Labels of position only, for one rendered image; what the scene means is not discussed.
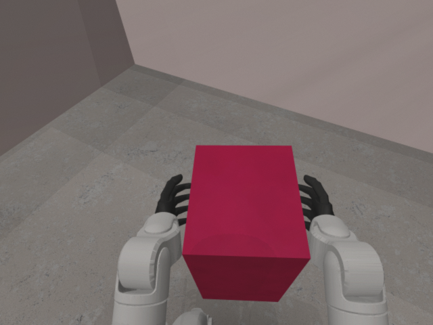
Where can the robot left forearm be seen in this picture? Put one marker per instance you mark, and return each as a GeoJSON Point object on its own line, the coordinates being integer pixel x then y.
{"type": "Point", "coordinates": [143, 273]}

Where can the robot right hand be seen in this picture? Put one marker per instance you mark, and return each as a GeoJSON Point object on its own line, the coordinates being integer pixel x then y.
{"type": "Point", "coordinates": [319, 204]}

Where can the robot right forearm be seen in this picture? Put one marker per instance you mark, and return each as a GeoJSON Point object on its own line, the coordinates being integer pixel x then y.
{"type": "Point", "coordinates": [353, 272]}

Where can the carton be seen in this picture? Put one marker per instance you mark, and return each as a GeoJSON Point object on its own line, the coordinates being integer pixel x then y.
{"type": "Point", "coordinates": [245, 236]}

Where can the robot left hand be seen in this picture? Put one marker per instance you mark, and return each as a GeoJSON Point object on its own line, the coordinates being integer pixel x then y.
{"type": "Point", "coordinates": [168, 201]}

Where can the left robot thigh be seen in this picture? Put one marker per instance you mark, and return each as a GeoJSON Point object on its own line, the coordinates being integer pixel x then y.
{"type": "Point", "coordinates": [194, 318]}

